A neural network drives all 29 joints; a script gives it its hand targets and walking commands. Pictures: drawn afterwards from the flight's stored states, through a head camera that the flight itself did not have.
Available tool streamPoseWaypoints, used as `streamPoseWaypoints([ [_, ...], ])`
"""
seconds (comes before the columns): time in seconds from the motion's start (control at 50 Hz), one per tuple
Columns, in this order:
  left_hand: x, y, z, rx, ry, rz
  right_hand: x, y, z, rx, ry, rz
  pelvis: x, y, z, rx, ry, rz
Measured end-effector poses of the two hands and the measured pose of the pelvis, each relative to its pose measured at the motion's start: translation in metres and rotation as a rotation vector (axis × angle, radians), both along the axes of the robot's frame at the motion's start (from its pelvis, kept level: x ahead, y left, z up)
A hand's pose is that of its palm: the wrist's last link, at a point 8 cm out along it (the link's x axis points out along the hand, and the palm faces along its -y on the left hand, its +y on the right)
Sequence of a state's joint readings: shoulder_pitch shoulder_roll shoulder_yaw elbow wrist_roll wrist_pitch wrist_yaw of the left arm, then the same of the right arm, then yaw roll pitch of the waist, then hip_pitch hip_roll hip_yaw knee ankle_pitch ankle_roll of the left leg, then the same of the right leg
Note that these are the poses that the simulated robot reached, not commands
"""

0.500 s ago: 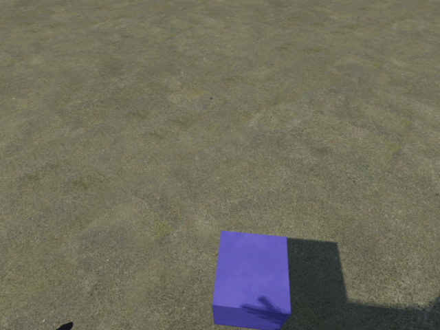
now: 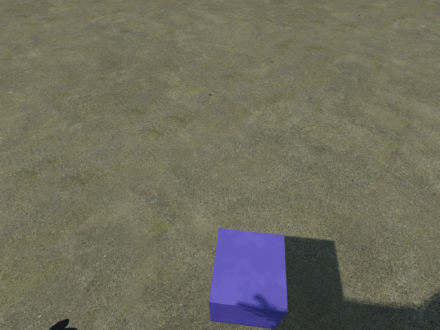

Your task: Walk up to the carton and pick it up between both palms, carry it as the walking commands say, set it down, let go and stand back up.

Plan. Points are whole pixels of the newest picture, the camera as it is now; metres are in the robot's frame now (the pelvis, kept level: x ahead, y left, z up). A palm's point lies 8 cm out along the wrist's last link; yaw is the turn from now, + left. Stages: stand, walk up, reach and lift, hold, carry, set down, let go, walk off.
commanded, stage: walk up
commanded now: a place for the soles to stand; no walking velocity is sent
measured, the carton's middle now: (246, 279) +0.42 -0.08 -0.62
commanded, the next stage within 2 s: none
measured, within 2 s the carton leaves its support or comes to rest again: neither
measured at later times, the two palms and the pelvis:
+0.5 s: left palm out of the picture +0.08 +0.33 -0.09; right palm out of the picture +0.10 -0.34 -0.09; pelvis -0.02 -0.01 +0.00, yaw +1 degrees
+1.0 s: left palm out of the picture -0.02 +0.28 -0.09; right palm out of the picture +0.07 -0.34 -0.10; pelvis -0.08 -0.04 +0.00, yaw +6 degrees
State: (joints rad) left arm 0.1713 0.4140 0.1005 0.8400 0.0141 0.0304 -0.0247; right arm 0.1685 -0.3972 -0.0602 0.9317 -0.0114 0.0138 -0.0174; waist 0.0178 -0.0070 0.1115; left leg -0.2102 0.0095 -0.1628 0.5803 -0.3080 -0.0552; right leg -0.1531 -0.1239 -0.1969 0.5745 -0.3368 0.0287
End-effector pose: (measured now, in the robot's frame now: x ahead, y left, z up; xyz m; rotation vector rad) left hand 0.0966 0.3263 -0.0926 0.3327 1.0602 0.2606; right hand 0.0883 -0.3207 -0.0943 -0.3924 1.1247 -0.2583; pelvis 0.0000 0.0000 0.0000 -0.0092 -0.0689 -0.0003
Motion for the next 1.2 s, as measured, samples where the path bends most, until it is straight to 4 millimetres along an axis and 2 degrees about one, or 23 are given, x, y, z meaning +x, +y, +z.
streamPoseWaypoints([
  [0.14, -0.009, -0.005, 0.000, -0.003, 0.016, 0.010, 0.012, -0.003, 0.003, 0.002, -0.013, 0.012, 0.004, -0.001, 0.002, 0.001, 0.000, 0.021],
  [0.32, -0.006, -0.003, 0.001, -0.004, 0.012, 0.018, 0.016, 0.000, 0.002, 0.005, -0.016, 0.017, 0.005, -0.003, 0.002, 0.002, 0.004, 0.011],
  [0.44, -0.012, -0.001, -0.001, 0.020, 0.045, 0.020, 0.019, -0.017, 0.002, -0.035, -0.037, 0.024, -0.010, -0.007, -0.002, -0.003, -0.003, 0.016],
  [0.52, -0.015, 0.002, -0.003, 0.032, 0.052, 0.007, 0.004, -0.025, -0.001, -0.061, -0.015, 0.025, -0.024, -0.005, -0.006, 0.001, -0.012, 0.015],
  [0.6, -0.015, 0.004, -0.010, 0.022, 0.044, -0.007, -0.026, -0.023, -0.007, -0.062, 0.028, 0.008, -0.036, -0.002, -0.012, 0.015, -0.023, 0.007],
  [0.68, -0.016, -0.004, -0.011, 0.008, 0.011, -0.004, -0.055, -0.022, -0.010, -0.055, 0.070, 0.015, -0.047, -0.012, -0.012, 0.017, -0.014, 0.049],
  [0.74, -0.033, -0.017, -0.010, 0.003, 0.005, 0.007, -0.056, -0.030, -0.013, -0.040, 0.060, 0.021, -0.055, -0.024, -0.011, 0.032, -0.004, 0.041],
  [0.82, -0.079, -0.036, -0.004, 0.003, 0.060, 0.042, -0.038, -0.037, -0.010, -0.009, -0.004, 0.041, -0.064, -0.034, -0.004, 0.011, -0.021, 0.075],
  [0.88, -0.099, -0.043, 0.002, 0.001, 0.056, 0.075, -0.027, -0.036, -0.007, -0.001, -0.030, 0.078, -0.068, -0.036, 0.000, 0.024, -0.007, 0.082],
  [0.98, -0.112, -0.046, 0.003, -0.008, 0.023, 0.094, -0.019, -0.025, -0.006, 0.015, -0.072, 0.132, -0.080, -0.039, 0.000, 0.012, 0.008, 0.114],
  [1.08, -0.131, -0.059, 0.002, -0.040, 0.029, 0.098, -0.016, -0.011, 0.006, 0.074, -0.126, 0.133, -0.089, -0.045, 0.009, 0.021, -0.005, 0.086],
  [1.2, -0.143, -0.062, 0.004, -0.047, 0.035, 0.094, -0.025, -0.011, 0.013, 0.089, -0.154, 0.113, -0.092, -0.044, 0.013, 0.019, -0.001, 0.071],
])
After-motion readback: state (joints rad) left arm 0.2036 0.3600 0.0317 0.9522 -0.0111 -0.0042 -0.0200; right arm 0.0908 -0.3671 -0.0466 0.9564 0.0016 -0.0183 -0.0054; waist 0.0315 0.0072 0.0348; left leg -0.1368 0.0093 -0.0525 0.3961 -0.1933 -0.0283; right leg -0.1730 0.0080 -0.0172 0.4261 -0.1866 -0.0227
